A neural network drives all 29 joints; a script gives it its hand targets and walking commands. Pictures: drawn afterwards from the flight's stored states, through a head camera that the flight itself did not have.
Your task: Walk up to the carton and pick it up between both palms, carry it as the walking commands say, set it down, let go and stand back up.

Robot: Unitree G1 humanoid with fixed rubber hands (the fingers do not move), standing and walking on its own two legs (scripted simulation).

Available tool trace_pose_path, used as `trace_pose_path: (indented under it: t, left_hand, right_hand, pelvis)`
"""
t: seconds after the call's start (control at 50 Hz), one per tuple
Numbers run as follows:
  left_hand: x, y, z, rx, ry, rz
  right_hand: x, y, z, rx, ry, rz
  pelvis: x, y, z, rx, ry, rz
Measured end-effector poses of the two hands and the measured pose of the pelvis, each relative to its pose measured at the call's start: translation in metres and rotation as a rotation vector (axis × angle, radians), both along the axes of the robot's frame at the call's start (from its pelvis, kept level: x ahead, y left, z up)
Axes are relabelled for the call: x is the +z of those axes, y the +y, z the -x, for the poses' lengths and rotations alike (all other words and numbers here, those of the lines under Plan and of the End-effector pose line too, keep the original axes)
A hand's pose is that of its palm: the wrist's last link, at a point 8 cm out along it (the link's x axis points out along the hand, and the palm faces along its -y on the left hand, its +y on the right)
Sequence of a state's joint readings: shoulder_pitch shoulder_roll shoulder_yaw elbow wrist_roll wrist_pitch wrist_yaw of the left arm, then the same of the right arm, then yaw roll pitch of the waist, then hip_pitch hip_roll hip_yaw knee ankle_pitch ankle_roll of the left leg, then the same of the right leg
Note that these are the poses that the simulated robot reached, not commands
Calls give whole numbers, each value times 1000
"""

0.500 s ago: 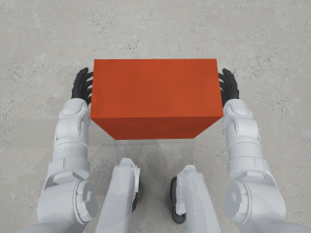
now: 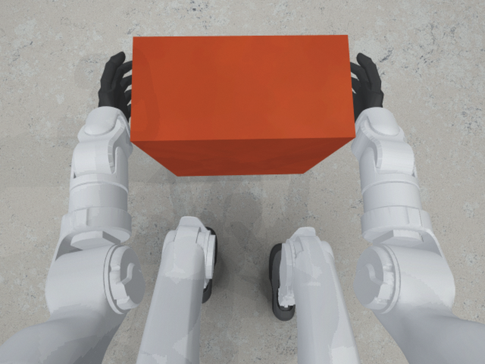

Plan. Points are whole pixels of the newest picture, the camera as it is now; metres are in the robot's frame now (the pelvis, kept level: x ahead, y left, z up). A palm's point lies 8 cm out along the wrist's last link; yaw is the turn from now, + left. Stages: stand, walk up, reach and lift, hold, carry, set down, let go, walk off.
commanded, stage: set down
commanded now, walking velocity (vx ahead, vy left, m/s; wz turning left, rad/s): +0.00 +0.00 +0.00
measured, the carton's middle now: (240, 123) +0.48 +0.04 -0.18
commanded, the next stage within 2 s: none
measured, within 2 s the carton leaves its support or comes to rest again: neither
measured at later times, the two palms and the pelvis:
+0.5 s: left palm (135, 113) +0.48 +0.24 -0.19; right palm (341, 117) +0.51 -0.14 -0.18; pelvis -0.01 +0.00 -0.07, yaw -1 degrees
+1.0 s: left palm (147, 113) +0.50 +0.23 -0.25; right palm (331, 118) +0.52 -0.14 -0.25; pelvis -0.01 +0.00 -0.11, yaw -1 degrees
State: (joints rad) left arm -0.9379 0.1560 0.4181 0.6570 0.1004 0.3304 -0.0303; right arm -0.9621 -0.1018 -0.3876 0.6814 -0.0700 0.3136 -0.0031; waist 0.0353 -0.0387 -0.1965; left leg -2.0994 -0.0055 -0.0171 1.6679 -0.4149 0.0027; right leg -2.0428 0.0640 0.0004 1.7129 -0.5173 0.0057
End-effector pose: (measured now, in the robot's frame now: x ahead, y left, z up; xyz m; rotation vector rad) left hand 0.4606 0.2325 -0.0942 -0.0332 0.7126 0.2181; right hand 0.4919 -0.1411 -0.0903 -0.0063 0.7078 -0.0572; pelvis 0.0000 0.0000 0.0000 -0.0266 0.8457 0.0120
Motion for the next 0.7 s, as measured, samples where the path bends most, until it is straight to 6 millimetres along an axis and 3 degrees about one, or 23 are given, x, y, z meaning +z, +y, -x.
trace_pose_path:
  t: [0.7]
  left_hand:
    - [-125, 3, -31, -25, 18, -6]
  right_hand:
    - [-126, 3, -22, 2, 10, 30]
  pelvis:
    - [-89, 4, 12, -7, -26, 7]
